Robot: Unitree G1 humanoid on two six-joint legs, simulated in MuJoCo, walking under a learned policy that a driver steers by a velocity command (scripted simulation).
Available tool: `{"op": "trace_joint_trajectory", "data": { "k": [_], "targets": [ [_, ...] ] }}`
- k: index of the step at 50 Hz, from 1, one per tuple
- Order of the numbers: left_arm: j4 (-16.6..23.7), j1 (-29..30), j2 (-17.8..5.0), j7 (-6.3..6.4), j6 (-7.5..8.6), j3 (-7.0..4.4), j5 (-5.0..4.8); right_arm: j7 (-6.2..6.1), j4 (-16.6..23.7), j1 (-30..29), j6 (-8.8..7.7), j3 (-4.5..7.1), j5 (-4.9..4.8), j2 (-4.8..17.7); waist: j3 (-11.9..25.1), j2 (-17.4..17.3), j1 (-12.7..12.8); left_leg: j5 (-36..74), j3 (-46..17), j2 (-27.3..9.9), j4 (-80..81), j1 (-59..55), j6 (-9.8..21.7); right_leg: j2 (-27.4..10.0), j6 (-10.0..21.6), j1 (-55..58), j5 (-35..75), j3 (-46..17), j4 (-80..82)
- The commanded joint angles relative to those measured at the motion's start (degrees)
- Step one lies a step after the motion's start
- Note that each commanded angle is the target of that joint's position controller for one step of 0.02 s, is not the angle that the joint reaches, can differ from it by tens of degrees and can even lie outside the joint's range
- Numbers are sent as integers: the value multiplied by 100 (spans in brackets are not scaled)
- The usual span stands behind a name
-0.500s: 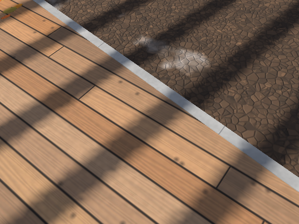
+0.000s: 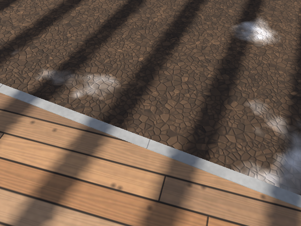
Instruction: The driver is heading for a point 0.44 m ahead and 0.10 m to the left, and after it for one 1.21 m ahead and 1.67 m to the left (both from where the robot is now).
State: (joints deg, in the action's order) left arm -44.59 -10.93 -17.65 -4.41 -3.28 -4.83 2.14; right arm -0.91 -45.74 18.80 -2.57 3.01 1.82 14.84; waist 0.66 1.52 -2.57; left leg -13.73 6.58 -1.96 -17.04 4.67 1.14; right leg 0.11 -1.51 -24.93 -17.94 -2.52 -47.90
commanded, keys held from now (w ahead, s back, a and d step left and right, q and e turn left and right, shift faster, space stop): w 0.12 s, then w+q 0.44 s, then q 0.44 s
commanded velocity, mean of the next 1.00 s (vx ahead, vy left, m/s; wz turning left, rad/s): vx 0.34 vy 0.00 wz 0.29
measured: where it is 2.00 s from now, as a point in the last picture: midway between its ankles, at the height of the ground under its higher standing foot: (95, 178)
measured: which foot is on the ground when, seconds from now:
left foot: down 0.00-0.14, up 0.16-0.58, down 0.60-1.00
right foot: up 0.00-0.10, down 0.12-0.62, up 0.64-1.00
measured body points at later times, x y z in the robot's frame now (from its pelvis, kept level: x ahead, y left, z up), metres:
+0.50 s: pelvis +0.20 -0.04 -0.02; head +0.23 -0.05 +0.43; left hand +0.17 +0.21 -0.15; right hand +0.36 -0.28 -0.14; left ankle +0.36 +0.08 -0.71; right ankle +0.06 -0.13 -0.75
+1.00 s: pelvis +0.40 +0.00 -0.01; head +0.43 +0.03 +0.44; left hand +0.44 +0.29 -0.13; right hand +0.56 -0.25 -0.12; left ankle +0.39 +0.04 -0.75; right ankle +0.55 -0.13 -0.68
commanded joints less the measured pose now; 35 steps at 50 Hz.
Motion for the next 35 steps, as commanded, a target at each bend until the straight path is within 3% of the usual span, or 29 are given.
{"op": "trace_joint_trajectory", "data": {
  "k": [1, 3, 5, 6, 7, 8, 9, 10, 11, 13, 16, 20, 24, 26, 28, 29, 30, 31, 32, 33, 34, 35],
  "targets": [
    [621, 910, -142, -14, 196, 78, -10, 75, 61, 249, -116, 265, 20, 962, -517, -1084, -214, -725, -1039, -1275, 830, -54, 872, 52, 193, -361, -238, 436, 952],
    [612, 875, -139, 27, 260, 118, -15, 136, -58, 336, -98, 287, 14, 1006, -529, -1114, -144, -286, -954, -1308, 659, 250, 904, 148, 388, 272, -278, 696, 1465],
    [345, 115, -88, 110, 374, 139, 25, 164, -133, 185, -44, 275, -104, 991, -361, -809, 370, 445, -636, -1223, -32, 887, 805, 325, 592, 1655, 382, 831, 2320],
    [30, -673, -307, 182, 454, 55, 57, 168, -125, 152, -45, 196, -98, 785, 76, -329, 709, 825, -286, -942, -954, 1388, 647, 267, 681, 2854, 342, 542, 2489],
    [-109, -1579, -742, 275, 526, -38, 177, 197, 96, -31, -40, 30, -79, 329, 713, 813, 1137, -381, 171, -507, -2765, 2291, 410, -1240, 861, 3959, -1150, -1262, 3158],
    [-131, -1812, -1547, 357, 533, -204, 19, 216, 367, -196, -46, 25, -62, 263, 471, 1733, 1136, -1864, 44, 324, -3989, 3874, 296, -2409, 1474, 4067, -1583, -3497, 3920],
    [-108, -1426, -1173, 411, 536, -122, -22, 192, 242, -313, 5, 147, -11, 745, -55, 699, 965, -1611, -698, -106, -4636, 4070, 405, -2270, 1525, 3555, -1210, -2868, 3694],
    [-19, -972, -745, 415, 570, 20, -25, 269, 139, -248, -22, 163, -106, 722, -277, 429, 703, -1035, -923, -217, -4624, 3865, 451, -1909, 1342, 3092, -713, -2156, 3662],
    [3, -676, -458, 414, 610, 109, -22, 311, 3, -91, -35, 153, -159, 648, -414, 363, 503, -623, -991, -281, -4444, 3630, 406, -1591, 1120, 2768, -105, -1486, 3813],
    [-2, -466, -244, 462, 716, 191, -49, 347, -204, 114, 51, 162, -43, 584, -427, 492, 325, -135, -955, -217, -4472, 3356, 258, -1235, 900, 2529, 989, -650, 3944],
    [-201, -749, -248, 461, 836, 193, -96, 374, -166, -63, 111, 147, -31, 400, -483, 331, 260, 277, -946, -124, -4586, 3601, 131, -1245, 914, 2487, 2477, -15, 3942],
    [-390, -856, -103, 467, 896, 248, -88, 423, 114, -848, 107, 59, -11, 211, -768, 315, 305, 994, -692, -85, -3643, 3798, 52, -1123, 920, 2345, 3092, 642, 4068],
    [-629, -1094, -249, 542, 919, 240, -115, 520, 445, -1598, 101, -71, 5, 71, -876, 242, 426, 1305, -114, -15, -2272, 3204, 262, -1230, 839, 2488, 3869, 1041, 4043],
    [-718, -1131, -401, 591, 900, 220, -105, 490, 468, -1480, 110, -57, 1, 150, -646, 266, 303, 1041, 125, 262, -1956, 2741, 508, -1308, 740, 2892, 5451, 1230, 3493],
    [-739, -1069, -607, 657, 820, 172, -65, 428, 322, -863, 123, 15, 17, 333, -159, 428, 0, 459, 290, 617, -1953, 2040, 780, -1384, 678, 3208, 7009, 1379, 2320],
    [-711, -1007, -676, 673, 756, 146, -42, 393, 130, -201, 89, 81, 49, 472, 191, 399, -263, 355, 219, 776, -1759, 1338, 913, -1367, 669, 3063, 7033, 1383, 1260],
    [-651, -921, -722, 659, 732, 138, -90, 334, -108, 585, 26, 179, 132, 660, 597, 189, -650, 717, -48, 776, -1192, 160, 1100, -1178, 576, 2398, 5954, 1457, -186],
    [-466, -1102, -353, 606, 768, 218, -91, 234, -156, 917, 14, 328, 134, 1205, 1113, -705, -549, 1666, -1649, -591, -1272, -1157, 1471, -620, 403, 1023, 1938, 1497, -2181],
    [-156, -1431, -128, 541, 757, 249, -251, 216, 32, 600, 59, 456, 2, 1708, 1953, -1656, -129, 3424, -4684, -2000, -826, -2473, 2635, 544, 164, -876, -1663, 663, -4113],
    [-148, -857, -414, 548, 765, 214, -123, 185, 55, 447, 103, 462, -222, 1501, 1669, -361, -287, 3703, -3938, -1754, -638, -2059, 2422, 42, 214, -1197, -967, -138, -4029],
    [-20, -610, -341, 536, 803, 246, -181, 132, 74, 84, 116, 376, -224, 1222, 850, -257, -113, 3972, -3251, -1608, -513, -1187, 2233, -158, 205, -1243, -535, -42, -3666],
    [-61, -595, -313, 551, 801, 244, -143, 120, 77, -168, 126, 291, -201, 912, 283, 130, 124, 4209, -2775, -1306, -345, -392, 1944, -337, 162, -1061, -402, -1, -3161]
  ]
}}
Keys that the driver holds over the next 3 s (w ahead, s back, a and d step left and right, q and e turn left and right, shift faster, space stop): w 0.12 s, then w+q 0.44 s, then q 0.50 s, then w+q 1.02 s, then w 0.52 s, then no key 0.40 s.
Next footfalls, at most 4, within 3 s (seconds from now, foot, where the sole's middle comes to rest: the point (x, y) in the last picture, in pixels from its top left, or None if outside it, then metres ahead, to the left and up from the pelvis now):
0.12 right None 0.10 -0.13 -0.79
0.60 left None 0.43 0.05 -0.79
1.22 right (161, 213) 0.58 -0.07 -0.79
1.72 left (84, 198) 0.66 0.28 -0.79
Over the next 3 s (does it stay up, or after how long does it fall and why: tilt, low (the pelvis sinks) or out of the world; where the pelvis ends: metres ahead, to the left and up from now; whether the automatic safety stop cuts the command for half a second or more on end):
stays up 0.90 0.68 -0.01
